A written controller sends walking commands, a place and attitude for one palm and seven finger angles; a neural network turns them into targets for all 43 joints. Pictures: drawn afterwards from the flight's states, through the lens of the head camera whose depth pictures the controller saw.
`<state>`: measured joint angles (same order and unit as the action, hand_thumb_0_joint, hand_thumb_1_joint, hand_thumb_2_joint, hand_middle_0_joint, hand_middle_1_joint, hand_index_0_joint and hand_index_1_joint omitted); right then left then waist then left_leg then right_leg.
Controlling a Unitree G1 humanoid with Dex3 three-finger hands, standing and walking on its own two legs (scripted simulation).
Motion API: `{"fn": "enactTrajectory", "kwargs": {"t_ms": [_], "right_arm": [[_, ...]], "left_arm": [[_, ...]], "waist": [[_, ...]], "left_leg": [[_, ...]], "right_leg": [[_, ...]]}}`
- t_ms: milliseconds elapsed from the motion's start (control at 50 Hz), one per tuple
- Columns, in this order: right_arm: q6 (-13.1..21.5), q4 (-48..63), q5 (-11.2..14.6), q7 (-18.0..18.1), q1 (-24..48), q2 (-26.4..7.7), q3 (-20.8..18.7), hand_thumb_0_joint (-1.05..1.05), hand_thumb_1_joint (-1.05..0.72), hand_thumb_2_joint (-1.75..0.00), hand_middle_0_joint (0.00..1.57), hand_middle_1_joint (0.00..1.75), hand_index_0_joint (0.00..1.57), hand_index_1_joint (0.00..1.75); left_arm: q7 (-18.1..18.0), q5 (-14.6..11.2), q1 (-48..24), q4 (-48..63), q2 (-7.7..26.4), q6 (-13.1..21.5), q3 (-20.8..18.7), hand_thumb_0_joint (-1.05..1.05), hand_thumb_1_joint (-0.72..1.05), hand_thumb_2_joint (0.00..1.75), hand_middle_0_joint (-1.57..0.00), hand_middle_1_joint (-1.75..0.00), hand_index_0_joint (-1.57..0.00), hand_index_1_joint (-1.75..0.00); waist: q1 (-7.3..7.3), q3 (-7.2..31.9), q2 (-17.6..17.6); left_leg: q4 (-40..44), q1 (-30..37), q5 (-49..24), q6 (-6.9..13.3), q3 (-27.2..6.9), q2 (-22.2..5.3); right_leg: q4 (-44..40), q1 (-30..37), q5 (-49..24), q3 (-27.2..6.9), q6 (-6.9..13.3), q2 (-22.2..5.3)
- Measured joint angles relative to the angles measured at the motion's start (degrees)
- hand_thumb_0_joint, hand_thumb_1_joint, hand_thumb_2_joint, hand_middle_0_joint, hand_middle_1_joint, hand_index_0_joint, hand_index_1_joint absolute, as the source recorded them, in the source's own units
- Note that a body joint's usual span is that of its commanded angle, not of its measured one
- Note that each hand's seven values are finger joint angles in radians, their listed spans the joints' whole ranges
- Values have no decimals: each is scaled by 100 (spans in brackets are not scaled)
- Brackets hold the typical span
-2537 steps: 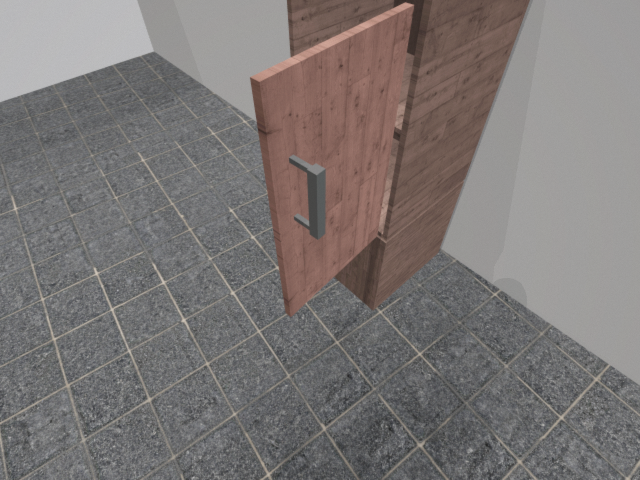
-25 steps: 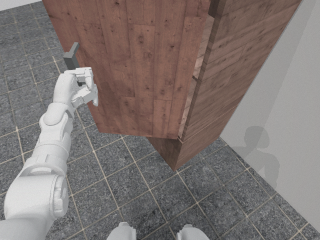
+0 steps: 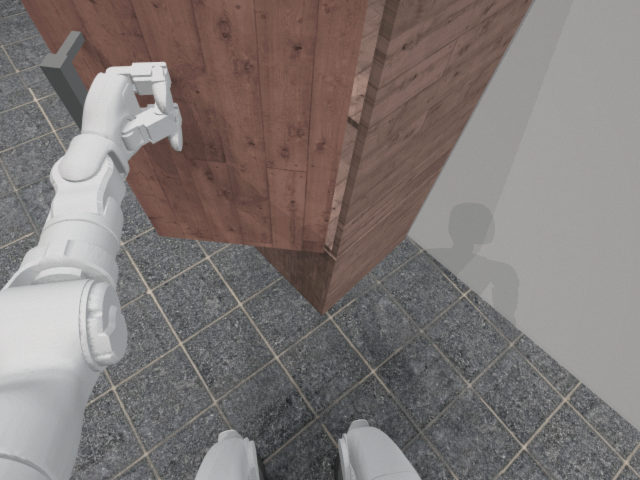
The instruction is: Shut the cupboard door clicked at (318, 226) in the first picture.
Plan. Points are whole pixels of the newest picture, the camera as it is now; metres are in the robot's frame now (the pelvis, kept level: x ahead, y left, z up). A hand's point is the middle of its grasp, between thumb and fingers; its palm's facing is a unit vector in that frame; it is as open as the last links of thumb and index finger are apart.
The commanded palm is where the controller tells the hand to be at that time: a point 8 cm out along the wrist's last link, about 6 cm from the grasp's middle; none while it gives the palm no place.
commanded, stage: push the door shut along its arc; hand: left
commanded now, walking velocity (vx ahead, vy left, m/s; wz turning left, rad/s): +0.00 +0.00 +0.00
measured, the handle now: (94, 104) +0.57 +0.21 +0.11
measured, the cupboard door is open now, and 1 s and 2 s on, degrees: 41 22 22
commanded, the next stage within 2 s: pull the fist back off the door in 0.70 s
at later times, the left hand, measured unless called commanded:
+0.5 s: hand (182, 99) +0.55 +0.10 +0.12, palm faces -0.32 -0.95 -0.02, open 3.2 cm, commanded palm +0.57 +0.13 +0.11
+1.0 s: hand (205, 70) +0.60 +0.07 +0.12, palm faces +0.12 -0.99 +0.03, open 3.2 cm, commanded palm +0.57 +0.10 +0.11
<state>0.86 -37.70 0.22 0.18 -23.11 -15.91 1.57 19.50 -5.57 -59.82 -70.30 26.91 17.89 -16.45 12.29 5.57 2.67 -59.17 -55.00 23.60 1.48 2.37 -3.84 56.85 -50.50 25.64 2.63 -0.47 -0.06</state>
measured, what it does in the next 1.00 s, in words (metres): stands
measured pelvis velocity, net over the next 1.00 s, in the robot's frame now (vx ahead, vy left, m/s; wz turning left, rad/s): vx -0.01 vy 0.00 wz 0.00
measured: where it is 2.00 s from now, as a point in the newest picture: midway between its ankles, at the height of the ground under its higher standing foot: outside the picture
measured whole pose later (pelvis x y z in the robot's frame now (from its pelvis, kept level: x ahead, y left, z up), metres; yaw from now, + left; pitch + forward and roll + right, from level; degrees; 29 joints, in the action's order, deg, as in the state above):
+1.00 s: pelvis -0.01 +0.00 -0.03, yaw +0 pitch +28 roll -4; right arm 4.3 -38.9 -6.8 -5.0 -27.5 -13.9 1.8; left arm -11.1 4.4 -79.4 -75.8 24.3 13.2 -19.7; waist 16.5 7.1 4.2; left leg -66.7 -69.9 25.0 1.2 0.0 -4.0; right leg 63.6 -64.2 27.3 4.4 -0.3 0.1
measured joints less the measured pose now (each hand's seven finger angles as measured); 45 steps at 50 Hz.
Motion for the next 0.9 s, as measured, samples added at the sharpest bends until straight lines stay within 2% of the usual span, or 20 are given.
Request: {"fn": "enactTrajectory", "kwargs": {"t_ms": [140, 400, 820, 840, 860, 900], "right_arm": [[-95, 19, -13, -7, -111, -7, 6, 1, -90, -89, 20, 30, 20, 30], [73, -149, -55, 87, 25, -65, 8, 1, -90, -89, 20, 30, 20, 30], [421, -397, -217, 93, 20, 32, 80, 0, -90, -89, 21, 30, 20, 30], [421, -371, -236, 86, -30, 38, 73, 0, -90, -89, 21, 30, 20, 30], [426, -335, -267, 56, -95, 43, 68, 0, -90, -89, 20, 30, 20, 30], [430, -268, -376, -71, -218, 73, 64, 0, -90, -89, 20, 30, 20, 30]], "left_arm": [[167, 40, -175, -136, 169, -74, -75, 1, 89, 91, -129, -150, -130, -150], [441, 36, -893, -456, 455, -314, 240, 2, 92, 95, -129, -150, -130, -150], [361, 276, -2133, -825, 677, -711, 616, 5, 103, 101, -130, -150, -130, -150], [200, 254, -2169, -842, 606, -764, 448, 5, 102, 101, -130, -150, -130, -150], [-139, 229, -2193, -852, 491, -807, 255, 5, 100, 100, -130, -150, -130, -150], [-1044, 245, -2215, -844, 218, -837, -86, 4, 95, 98, -130, -150, -130, -150]], "waist": [[41, 4, 49], [122, -44, 31], [383, -83, 66], [372, -69, 90], [354, -41, 115], [344, 18, 127]], "left_leg": [[-50, -92, 43, -23, -1, -35], [-295, -516, 57, -65, -180, -48], [-797, -1324, 141, -16, -275, -40], [-810, -1362, 145, -15, -281, -43], [-817, -1400, 147, -15, -285, -45], [-806, -1448, 142, -15, -275, -31]], "right_leg": [[55, -104, 40, -6, 21, 34], [244, -439, 82, 156, 78, 57], [675, -1175, 156, 225, 52, 46], [677, -1205, 155, 229, 47, 51], [673, -1238, 151, 231, 39, 53], [674, -1291, 150, 222, 23, 39]]}}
